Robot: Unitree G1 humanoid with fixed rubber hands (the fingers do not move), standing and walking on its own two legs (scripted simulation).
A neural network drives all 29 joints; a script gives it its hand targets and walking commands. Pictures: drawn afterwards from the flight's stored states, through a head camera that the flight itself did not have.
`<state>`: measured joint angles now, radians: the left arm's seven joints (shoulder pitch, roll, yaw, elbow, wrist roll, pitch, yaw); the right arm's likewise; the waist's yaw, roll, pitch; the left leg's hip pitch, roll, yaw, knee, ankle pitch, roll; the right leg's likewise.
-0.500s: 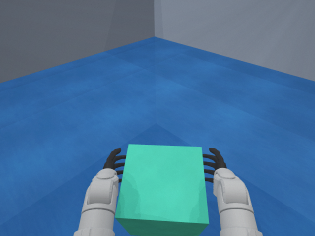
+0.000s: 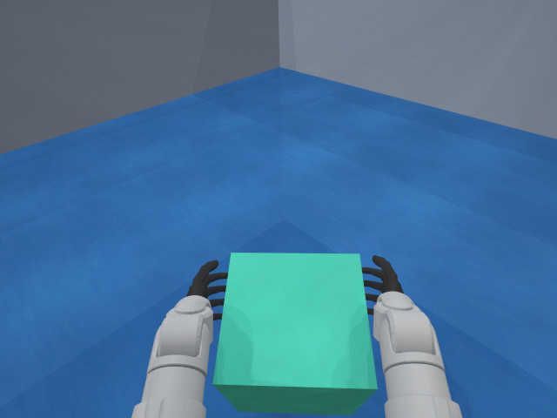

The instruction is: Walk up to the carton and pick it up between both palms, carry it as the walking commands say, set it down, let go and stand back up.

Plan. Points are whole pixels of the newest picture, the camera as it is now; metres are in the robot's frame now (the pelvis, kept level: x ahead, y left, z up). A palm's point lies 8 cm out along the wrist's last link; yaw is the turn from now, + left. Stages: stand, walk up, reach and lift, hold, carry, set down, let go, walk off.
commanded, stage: hold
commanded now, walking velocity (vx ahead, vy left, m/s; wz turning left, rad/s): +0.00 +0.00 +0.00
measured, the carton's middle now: (294, 338) +0.30 -0.01 -0.04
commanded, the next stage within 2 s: carry in 0.62 s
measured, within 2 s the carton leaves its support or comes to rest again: neither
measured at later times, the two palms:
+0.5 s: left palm (190, 311) +0.29 +0.15 +0.05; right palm (385, 309) +0.29 -0.14 +0.05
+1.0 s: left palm (199, 264) +0.35 +0.14 +0.09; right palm (379, 281) +0.32 -0.13 +0.08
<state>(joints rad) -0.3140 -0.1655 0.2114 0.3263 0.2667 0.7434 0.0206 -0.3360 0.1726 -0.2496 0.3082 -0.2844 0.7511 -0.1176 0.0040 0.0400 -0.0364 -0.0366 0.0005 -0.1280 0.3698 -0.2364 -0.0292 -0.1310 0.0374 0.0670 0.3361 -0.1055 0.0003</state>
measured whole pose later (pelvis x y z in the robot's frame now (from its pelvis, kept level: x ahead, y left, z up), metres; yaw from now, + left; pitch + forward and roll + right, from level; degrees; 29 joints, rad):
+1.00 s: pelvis +0.02 +0.04 -0.01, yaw -6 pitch +2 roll +1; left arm -0.37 -0.16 0.15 -0.06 0.10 1.00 0.23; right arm -0.37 0.18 -0.17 -0.04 -0.09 0.97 -0.31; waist 0.01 0.01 -0.03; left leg -0.18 -0.01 0.09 0.44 -0.29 0.02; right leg -0.38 -0.03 -0.12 0.54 -0.20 0.00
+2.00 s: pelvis +0.02 +0.06 -0.01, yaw -5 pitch +2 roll +0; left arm -0.36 -0.18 0.14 -0.01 0.14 1.15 0.22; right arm -0.37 0.19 -0.20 -0.01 -0.13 1.15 -0.30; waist -0.01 0.03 -0.10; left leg -0.28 0.01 0.13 0.54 -0.31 0.04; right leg -0.37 -0.05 -0.14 0.52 -0.19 -0.02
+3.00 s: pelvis +0.01 +0.06 -0.01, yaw -5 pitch +2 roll +0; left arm -0.32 -0.17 0.12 0.04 0.18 1.07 0.17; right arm -0.34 0.18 -0.18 0.06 -0.17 1.05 -0.24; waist 0.00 0.02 -0.13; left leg -0.28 0.01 0.14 0.53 -0.28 0.04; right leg -0.37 -0.05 -0.13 0.49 -0.15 -0.02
